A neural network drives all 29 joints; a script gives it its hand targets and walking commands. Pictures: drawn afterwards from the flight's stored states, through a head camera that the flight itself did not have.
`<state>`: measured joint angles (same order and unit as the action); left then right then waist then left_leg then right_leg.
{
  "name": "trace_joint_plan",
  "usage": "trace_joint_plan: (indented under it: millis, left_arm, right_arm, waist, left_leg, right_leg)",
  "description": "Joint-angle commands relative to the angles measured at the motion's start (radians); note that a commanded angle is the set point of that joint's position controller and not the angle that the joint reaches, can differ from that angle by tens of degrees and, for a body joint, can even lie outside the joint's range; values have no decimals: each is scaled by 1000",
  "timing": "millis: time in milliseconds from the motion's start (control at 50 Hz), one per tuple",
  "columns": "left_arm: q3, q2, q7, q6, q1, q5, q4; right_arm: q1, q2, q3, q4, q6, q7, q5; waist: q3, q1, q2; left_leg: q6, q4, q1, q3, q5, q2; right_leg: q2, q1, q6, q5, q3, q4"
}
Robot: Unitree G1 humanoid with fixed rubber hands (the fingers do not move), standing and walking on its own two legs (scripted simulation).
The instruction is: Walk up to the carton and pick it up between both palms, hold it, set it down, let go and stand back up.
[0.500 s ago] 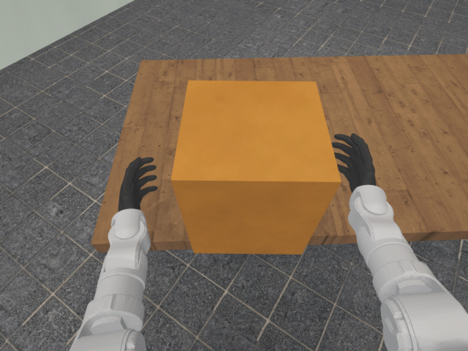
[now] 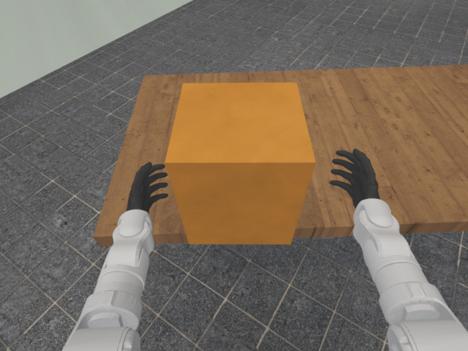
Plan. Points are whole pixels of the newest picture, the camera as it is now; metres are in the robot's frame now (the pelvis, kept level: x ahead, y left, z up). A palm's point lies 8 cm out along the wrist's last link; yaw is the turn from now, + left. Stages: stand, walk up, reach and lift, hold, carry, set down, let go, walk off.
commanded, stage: set down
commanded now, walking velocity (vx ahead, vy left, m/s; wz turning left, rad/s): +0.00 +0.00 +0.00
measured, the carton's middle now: (239, 168) +0.43 +0.00 +0.06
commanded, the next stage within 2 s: none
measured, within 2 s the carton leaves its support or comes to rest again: neither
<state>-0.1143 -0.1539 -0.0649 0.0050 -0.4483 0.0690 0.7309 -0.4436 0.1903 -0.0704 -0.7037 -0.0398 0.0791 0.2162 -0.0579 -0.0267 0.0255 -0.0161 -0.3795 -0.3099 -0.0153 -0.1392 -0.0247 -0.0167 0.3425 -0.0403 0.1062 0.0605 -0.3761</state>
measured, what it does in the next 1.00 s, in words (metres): stands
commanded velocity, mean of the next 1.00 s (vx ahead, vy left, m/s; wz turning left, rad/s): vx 0.00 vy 0.00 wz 0.00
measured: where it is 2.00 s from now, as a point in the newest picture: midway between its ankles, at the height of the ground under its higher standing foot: outside the picture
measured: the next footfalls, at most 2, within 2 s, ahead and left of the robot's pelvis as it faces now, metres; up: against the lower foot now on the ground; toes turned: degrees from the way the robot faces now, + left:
none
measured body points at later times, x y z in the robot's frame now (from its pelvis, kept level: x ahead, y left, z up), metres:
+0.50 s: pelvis +0.03 +0.01 +0.00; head +0.00 +0.03 +0.45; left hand +0.26 +0.24 +0.04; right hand +0.26 -0.22 +0.06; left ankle +0.03 +0.14 -0.74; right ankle +0.05 -0.09 -0.74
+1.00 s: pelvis +0.04 +0.01 +0.00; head +0.01 +0.03 +0.45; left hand +0.25 +0.23 +0.02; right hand +0.24 -0.21 +0.04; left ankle +0.03 +0.14 -0.74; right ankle +0.05 -0.09 -0.74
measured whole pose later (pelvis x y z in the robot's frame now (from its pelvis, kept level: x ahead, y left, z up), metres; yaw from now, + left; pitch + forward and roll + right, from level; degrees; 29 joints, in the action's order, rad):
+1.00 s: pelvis +0.04 +0.01 +0.00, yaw +0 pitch -2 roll +0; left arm -0.06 -0.16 -0.05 -0.29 0.32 0.07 -0.07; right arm 0.30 0.14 -0.05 0.02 0.14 0.03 0.22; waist -0.04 -0.03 0.04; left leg -0.01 -0.38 -0.13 -0.02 -0.21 -0.02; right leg -0.02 0.15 -0.03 0.17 0.05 -0.35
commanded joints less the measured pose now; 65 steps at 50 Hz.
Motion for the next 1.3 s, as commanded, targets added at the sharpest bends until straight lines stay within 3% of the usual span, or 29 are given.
trace_joint_plan:
  millis: [0, 20, 40, 140, 200, 220, 240, 260, 340, 380, 400, 480, 540, 560, 600, 620, 640, 680, 700, 740, 760, 780, 800, 1000, 1120, 1160, 1200, 1220, 1280]
  left_arm:
    - [19, -221, 28, 23, -307, 111, -339]
    - [24, -206, 22, 29, -223, 108, -432]
    - [32, -209, 27, 25, -268, 122, -386]
    - [45, -182, 38, -21, 28, 118, -625]
    - [31, -195, 48, -74, 96, 111, -619]
    - [34, -166, 47, -91, 222, 103, -757]
    - [31, -165, 49, -108, 212, 111, -763]
    - [62, -151, 51, -124, 270, 120, -806]
    - [60, -126, 56, -180, 522, 84, -993]
    - [54, -118, 65, -196, 549, 83, -944]
    - [61, -106, 59, -206, 621, 78, -1007]
    - [92, -152, 37, -196, 532, 109, -1063]
    - [127, -131, 12, -194, 544, 111, -1056]
    - [113, -148, 3, -193, 544, 117, -1078]
    - [132, -151, -9, -194, 561, 121, -1101]
    - [125, -142, -4, -209, 589, 108, -1019]
    - [141, -154, -13, -200, 579, 121, -1089]
    - [140, -116, -4, -240, 600, 98, -938]
    - [130, -122, 0, -246, 590, 94, -941]
    - [131, -111, 7, -264, 608, 93, -912]
    - [119, -141, 6, -265, 595, 92, -959]
    - [116, -121, 11, -283, 626, 74, -924]
    - [103, -126, 2, -278, 628, 68, -976]
    - [109, -144, 18, -238, 698, 47, -965]
    - [98, -132, 15, -185, 759, 27, -985]
    - [95, -136, 36, -179, 795, 23, -875]
    - [91, -151, 30, -157, 780, 36, -929]
    - [84, -152, 40, -156, 773, 25, -849]
    - [90, -129, 39, -136, 806, 12, -851]
  right_arm:
    - [-219, 94, 54, 420, -5, 8, 43]
    - [-131, 87, 61, 464, -14, 7, 33]
    - [-210, 89, 50, 463, -6, 8, 28]
    - [79, 74, 65, 633, 2, 5, 66]
    - [133, 76, 79, 669, 21, 12, 56]
    - [241, 75, 82, 736, 25, 10, 66]
    - [229, 66, 97, 771, 33, 12, 69]
    - [294, 84, 90, 769, 36, 7, 57]
    - [546, 83, 96, 894, 44, 14, 61]
    - [568, 69, 98, 940, 55, 15, 46]
    - [639, 70, 97, 962, 57, 11, 46]
    - [608, 28, 68, 1045, 81, -2, 13]
    - [656, 35, 51, 1058, 103, -26, 1]
    - [662, 34, 57, 1058, 102, -29, -2]
    - [686, 51, 53, 1084, 104, -35, -7]
    - [689, 37, 57, 1026, 119, -41, -10]
    - [674, 39, 39, 1095, 105, -37, -6]
    - [690, 42, 17, 982, 140, -41, -25]
    - [668, 44, 17, 1001, 140, -41, -36]
    - [690, 39, 29, 966, 155, -42, -34]
    - [683, 33, 35, 1035, 148, -38, -24]
    - [697, 43, 26, 978, 162, -39, -39]
    - [706, 40, 39, 1006, 154, -41, -26]
    - [793, 44, 30, 907, 148, -50, -64]
    - [825, 53, 30, 855, 95, -65, -79]
    - [836, 46, 44, 828, 94, -59, -93]
    - [823, 57, 43, 868, 72, -63, -91]
    - [836, 40, 43, 771, 76, -65, -108]
    - [842, 66, 45, 751, 59, -70, -108]
  waist:
    - [-409, 51, 41]
    - [-435, 44, 25]
    - [-408, 50, 44]
    - [-408, 44, 13]
    - [-322, 53, 1]
    - [-315, 54, -2]
    - [-289, 66, -1]
    - [-262, 41, 0]
    - [-175, 38, -30]
    - [-94, 46, 6]
    - [-68, 41, -31]
    - [2, 50, -50]
    - [88, 47, -59]
    - [74, 65, -62]
    - [67, 57, -62]
    - [105, 59, -62]
    - [78, 58, -50]
    - [176, 45, -43]
    - [150, 54, -26]
    - [155, 52, -35]
    - [119, 69, -38]
    - [161, 60, -37]
    - [129, 83, -68]
    - [107, 43, -55]
    - [60, 53, -114]
    - [97, 47, -51]
    - [69, 57, -51]
    - [112, 54, -66]
    - [92, 57, -72]
  left_leg:
    - [48, 72, 30, -32, -49, 62]
    - [43, 65, 31, -36, -6, 64]
    - [46, 69, 20, -36, -27, 62]
    - [36, 65, 121, -16, 55, 55]
    - [36, 70, 89, -20, 49, 64]
    - [30, 78, 142, -17, 90, 54]
    - [31, 80, 132, -17, 85, 55]
    - [31, 80, 156, -9, 109, 53]
    - [10, 67, 250, -1, 253, 47]
    - [9, 76, 248, -10, 239, 45]
    - [5, 80, 265, -6, 239, 44]
    - [0, 106, 219, -16, 94, 33]
    - [3, 146, 174, -13, -68, 13]
    - [5, 143, 160, -19, -54, 15]
    - [8, 143, 156, -20, -65, 10]
    - [9, 148, 164, -21, -106, 13]
    - [16, 147, 160, -15, -96, 6]
    - [22, 170, 135, -15, -172, 1]
    - [27, 168, 127, -24, -179, 5]
    - [30, 166, 130, -25, -163, 9]
    - [30, 160, 133, -30, -159, 10]
    - [23, 164, 142, -33, -142, 10]
    - [18, 164, 142, -29, -115, 5]
    - [-1, 126, 198, -37, 45, 14]
    - [-20, 94, 249, -33, 196, 14]
    - [-10, 90, 221, -33, 169, 18]
    - [-9, 91, 233, -37, 169, 28]
    - [-7, 93, 208, -39, 143, 28]
    - [-21, 84, 240, -39, 215, 17]
  right_leg:
    - [17, -407, 57, 100, -136, 28]
    - [17, -449, 53, 51, -133, 19]
    - [16, -413, 56, 60, -130, 24]
    - [11, -451, 52, -31, -127, 33]
    - [13, -442, 52, -34, -120, 38]
    - [13, -471, 50, -82, -115, 46]
    - [11, -450, 50, -58, -123, 49]
    - [3, -430, 43, -79, -104, 50]
    - [-11, -436, 44, -235, -93, 58]
    - [-14, -382, 42, -205, -90, 84]
    - [-12, -371, 40, -193, -87, 87]
    - [-6, -271, 17, 33, -104, 125]
    - [0, -239, -2, 163, -111, 137]
    - [-5, -242, -2, 157, -109, 132]
    - [-1, -238, -3, 160, -112, 123]
    - [10, -220, -9, 206, -121, 142]
    - [7, -224, -9, 185, -111, 133]
    - [13, -222, -13, 237, -112, 148]
    - [11, -225, -12, 249, -116, 148]
    - [20, -232, -5, 233, -115, 146]
    - [28, -251, -1, 225, -122, 143]
    - [19, -222, -3, 229, -108, 151]
    - [18, -251, -4, 186, -109, 137]
    - [7, -255, 3, 62, -99, 136]
    - [-6, -275, 0, -57, -86, 116]
    - [-2, -271, 3, -50, -95, 125]
    - [-7, -265, 11, -36, -90, 125]
    - [-1, -273, 14, -24, -94, 125]
    - [-15, -262, 6, -73, -87, 121]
